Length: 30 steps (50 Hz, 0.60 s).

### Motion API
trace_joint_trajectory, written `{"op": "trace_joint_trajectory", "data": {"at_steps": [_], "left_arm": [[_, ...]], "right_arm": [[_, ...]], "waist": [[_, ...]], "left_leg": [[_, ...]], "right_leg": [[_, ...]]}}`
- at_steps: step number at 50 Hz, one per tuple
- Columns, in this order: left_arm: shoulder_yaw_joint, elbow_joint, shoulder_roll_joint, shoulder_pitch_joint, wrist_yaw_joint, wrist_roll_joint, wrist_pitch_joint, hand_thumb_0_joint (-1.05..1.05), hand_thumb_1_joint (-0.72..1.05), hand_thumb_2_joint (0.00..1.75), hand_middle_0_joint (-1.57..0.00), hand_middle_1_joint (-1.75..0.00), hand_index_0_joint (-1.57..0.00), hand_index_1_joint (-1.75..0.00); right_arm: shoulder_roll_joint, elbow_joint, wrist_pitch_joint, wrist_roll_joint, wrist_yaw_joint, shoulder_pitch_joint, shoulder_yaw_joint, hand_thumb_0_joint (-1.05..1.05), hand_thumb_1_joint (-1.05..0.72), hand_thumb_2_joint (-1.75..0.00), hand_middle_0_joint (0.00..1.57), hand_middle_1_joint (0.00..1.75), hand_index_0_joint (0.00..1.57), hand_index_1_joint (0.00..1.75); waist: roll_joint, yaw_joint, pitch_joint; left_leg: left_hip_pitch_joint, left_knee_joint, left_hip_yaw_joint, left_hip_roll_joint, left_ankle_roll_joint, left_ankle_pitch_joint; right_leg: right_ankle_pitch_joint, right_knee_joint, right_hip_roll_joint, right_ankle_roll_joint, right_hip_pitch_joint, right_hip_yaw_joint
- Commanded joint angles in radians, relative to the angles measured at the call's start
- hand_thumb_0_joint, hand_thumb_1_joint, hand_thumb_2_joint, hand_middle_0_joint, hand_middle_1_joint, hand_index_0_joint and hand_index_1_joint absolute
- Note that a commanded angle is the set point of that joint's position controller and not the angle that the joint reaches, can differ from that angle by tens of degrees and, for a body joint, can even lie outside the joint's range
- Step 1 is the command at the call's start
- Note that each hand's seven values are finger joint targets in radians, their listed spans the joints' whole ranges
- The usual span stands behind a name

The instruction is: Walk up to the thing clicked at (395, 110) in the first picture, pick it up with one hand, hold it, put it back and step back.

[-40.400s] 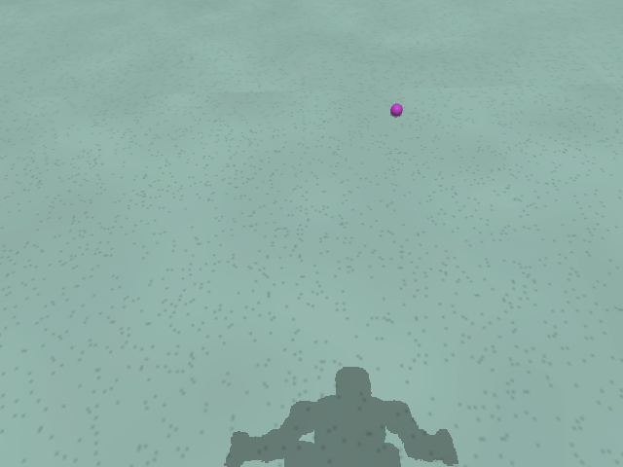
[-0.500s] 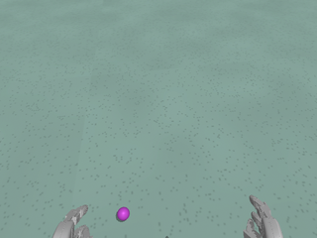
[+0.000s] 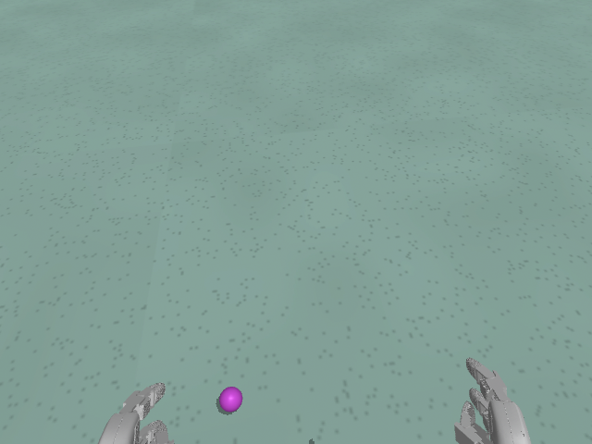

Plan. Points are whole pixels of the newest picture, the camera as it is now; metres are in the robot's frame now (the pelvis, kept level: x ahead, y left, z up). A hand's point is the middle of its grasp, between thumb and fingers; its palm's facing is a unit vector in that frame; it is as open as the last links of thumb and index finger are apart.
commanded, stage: home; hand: left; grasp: from above
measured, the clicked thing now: (230, 399) +0.41 +0.22 -0.68
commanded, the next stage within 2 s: stand in 0.80 s
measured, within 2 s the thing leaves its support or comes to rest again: neither
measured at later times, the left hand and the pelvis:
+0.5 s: hand (168, 443) +0.17 +0.18 -0.04, palm faces +0.05 -0.98 -0.20, open 7.4 cm; pelvis +0.01 +0.00 +0.00, yaw +0 degrees
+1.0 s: hand out of the picture +0.17 +0.20 -0.07, palm faces +0.02 -0.95 -0.30, open 7.4 cm; pelvis +0.00 +0.00 +0.01, yaw +0 degrees
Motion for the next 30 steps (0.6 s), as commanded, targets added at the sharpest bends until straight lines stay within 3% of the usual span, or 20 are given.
{"op": "trace_joint_trajectory", "data": {"at_steps": [1, 5, 7, 9, 12, 14, 17, 20, 21, 24, 25, 27, 28, 30], "left_arm": [[0.059, -0.205, 0.111, -0.031, 0.008, 0.007, -0.046, 0.0, 0.9, 0.9, -0.2, -0.3, -0.2, -0.3], [0.067, -0.233, 0.122, -0.038, 0.012, 0.009, -0.052, 0.0, 0.9, 0.9, -0.2, -0.3, -0.2, -0.3], [0.053, -0.192, 0.104, -0.015, 0.011, 0.014, -0.048, 0.0, 0.9, 0.9, -0.2, -0.3, -0.2, -0.3], [0.068, -0.231, 0.13, -0.039, 0.014, 0.011, -0.055, 0.0, 0.9, 0.9, -0.2, -0.3, -0.2, -0.3], [0.042, -0.178, 0.089, 0.009, 0.01, 0.009, -0.048, 0.0, 0.9, 0.9, -0.2, -0.3, -0.2, -0.3], [0.068, -0.239, 0.126, -0.042, 0.015, 0.012, -0.056, 0.0, 0.9, 0.9, -0.2, -0.3, -0.2, -0.3], [0.063, -0.225, 0.126, -0.033, 0.013, 0.009, -0.056, 0.0, 0.9, 0.9, -0.2, -0.3, -0.2, -0.3], [0.044, -0.192, 0.092, 0.003, 0.01, 0.006, -0.044, 0.0, 0.9, 0.9, -0.2, -0.3, -0.2, -0.3], [0.068, -0.232, 0.122, -0.023, 0.013, 0.005, -0.048, 0.0, 0.9, 0.9, -0.2, -0.3, -0.2, -0.3], [0.049, -0.196, 0.101, -0.003, 0.01, 0.008, -0.047, 0.0, 0.9, 0.9, -0.2, -0.3, -0.2, -0.3], [0.071, -0.248, 0.132, -0.025, 0.014, 0.007, -0.05, 0.0, 0.9, 0.9, -0.2, -0.3, -0.2, -0.3], [0.043, -0.194, 0.095, 0.002, 0.011, 0.008, -0.044, 0.0, 0.9, 0.9, -0.2, -0.3, -0.2, -0.3], [0.072, -0.249, 0.132, -0.043, 0.015, 0.006, -0.053, 0.0, 0.9, 0.9, -0.2, -0.3, -0.2, -0.3], [0.047, -0.205, 0.1, -0.007, 0.012, 0.007, -0.046, 0.0, 0.9, 0.9, -0.2, -0.3, -0.2, -0.3]], "right_arm": [[-0.116, -0.16, -0.057, -0.004, -0.009, -0.069, -0.054, 0.0, -0.9, -0.9, 0.2, 0.3, 0.2, 0.3], [-0.116, -0.158, -0.054, -0.004, -0.01, -0.069, -0.056, 0.0, -0.9, -0.9, 0.2, 0.3, 0.2, 0.3], [-0.113, -0.156, -0.053, -0.005, -0.01, -0.072, -0.053, 0.0, -0.9, -0.9, 0.2, 0.3, 0.2, 0.3], [-0.118, -0.148, -0.052, -0.005, -0.011, -0.064, -0.057, 0.0, -0.9, -0.9, 0.2, 0.3, 0.2, 0.3], [-0.116, -0.15, -0.05, -0.005, -0.008, -0.064, -0.057, 0.0, -0.9, -0.9, 0.2, 0.3, 0.2, 0.3], [-0.118, -0.152, -0.048, -0.006, -0.008, -0.068, -0.057, 0.0, -0.9, -0.9, 0.2, 0.3, 0.2, 0.3], [-0.124, -0.157, -0.05, -0.007, -0.007, -0.071, -0.059, 0.0, -0.9, -0.9, 0.2, 0.3, 0.2, 0.3], [-0.115, -0.156, -0.046, -0.005, -0.006, -0.066, -0.055, 0.0, -0.9, -0.9, 0.2, 0.3, 0.2, 0.3], [-0.12, -0.157, -0.046, -0.006, -0.006, -0.068, -0.058, 0.0, -0.9, -0.9, 0.2, 0.3, 0.2, 0.3], [-0.119, -0.153, -0.043, -0.006, -0.003, -0.067, -0.058, 0.0, -0.9, -0.9, 0.2, 0.3, 0.2, 0.3], [-0.12, -0.16, -0.042, -0.005, -0.003, -0.065, -0.059, 0.0, -0.9, -0.9, 0.2, 0.3, 0.2, 0.3], [-0.117, -0.162, -0.041, -0.004, -0.003, -0.067, -0.056, 0.0, -0.9, -0.9, 0.2, 0.3, 0.2, 0.3], [-0.122, -0.159, -0.04, -0.004, -0.003, -0.065, -0.06, 0.0, -0.9, -0.9, 0.2, 0.3, 0.2, 0.3], [-0.117, -0.164, -0.039, -0.003, -0.002, -0.063, -0.057, 0.0, -0.9, -0.9, 0.2, 0.3, 0.2, 0.3]], "waist": [[-0.008, -0.01, -0.078], [0.002, -0.003, -0.098], [-0.004, -0.003, -0.059], [0.0, -0.003, -0.084], [-0.007, -0.007, -0.082], [0.02, 0.0, -0.076], [-0.002, -0.006, -0.071], [-0.011, -0.009, -0.08], [-0.008, -0.002, -0.073], [-0.004, -0.006, -0.067], [0.018, 0.003, -0.075], [-0.007, -0.009, -0.076], [0.005, -0.004, -0.066], [-0.001, -0.009, -0.08]], "left_leg": [[0.119, -0.159, 0.024, -0.017, 0.03, 0.141], [0.126, -0.155, 0.024, -0.017, 0.029, 0.165], [0.112, -0.158, 0.023, -0.015, 0.028, 0.149], [0.13, -0.159, 0.022, -0.013, 0.028, 0.173], [0.134, -0.16, 0.016, -0.01, 0.026, 0.196], [0.124, -0.167, 0.015, -0.01, 0.024, 0.168], [0.123, -0.161, 0.016, -0.011, 0.027, 0.169], [0.122, -0.154, 0.016, -0.013, 0.027, 0.186], [0.12, -0.153, 0.02, -0.013, 0.028, 0.179], [0.119, -0.16, 0.016, -0.01, 0.026, 0.177], [0.125, -0.158, 0.018, -0.011, 0.025, 0.179], [0.121, -0.16, 0.012, -0.01, 0.027, 0.183], [0.114, -0.16, 0.016, -0.011, 0.027, 0.158], [0.122, -0.161, 0.015, -0.011, 0.027, 0.174]], "right_leg": [[0.15, -0.182, 0.013, -0.001, -0.005, -0.009], [0.171, -0.174, 0.013, -0.004, 0.003, -0.008], [0.156, -0.174, 0.013, -0.005, -0.011, -0.011], [0.175, -0.168, 0.016, -0.006, -0.001, -0.012], [0.195, -0.157, 0.017, -0.008, 0.006, -0.016], [0.169, -0.16, 0.018, -0.009, -0.005, -0.017], [0.17, -0.163, 0.017, -0.007, -0.001, -0.018], [0.189, -0.164, 0.017, -0.005, -0.002, -0.015], [0.183, -0.167, 0.016, -0.005, -0.003, -0.015], [0.178, -0.158, 0.019, -0.007, -0.006, -0.018], [0.179, -0.16, 0.017, -0.009, -0.005, -0.015], [0.184, -0.159, 0.02, -0.007, -0.007, -0.019], [0.163, -0.163, 0.017, -0.007, -0.012, -0.016], [0.175, -0.16, 0.02, -0.007, -0.009, -0.016]]}}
